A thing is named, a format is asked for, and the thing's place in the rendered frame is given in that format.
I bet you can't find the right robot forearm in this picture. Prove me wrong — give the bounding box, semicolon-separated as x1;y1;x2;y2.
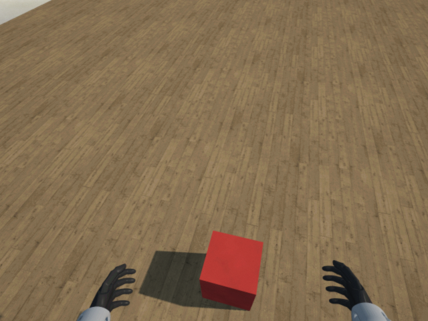
351;302;391;321

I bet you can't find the robot left hand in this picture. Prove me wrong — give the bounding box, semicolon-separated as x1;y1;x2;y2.
90;264;136;312

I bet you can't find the robot right hand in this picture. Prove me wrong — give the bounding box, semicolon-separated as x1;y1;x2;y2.
322;260;372;311

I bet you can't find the left robot forearm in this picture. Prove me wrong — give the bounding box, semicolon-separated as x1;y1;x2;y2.
77;306;110;321

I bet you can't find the carton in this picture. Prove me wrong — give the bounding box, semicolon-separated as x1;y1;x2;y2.
199;231;263;311

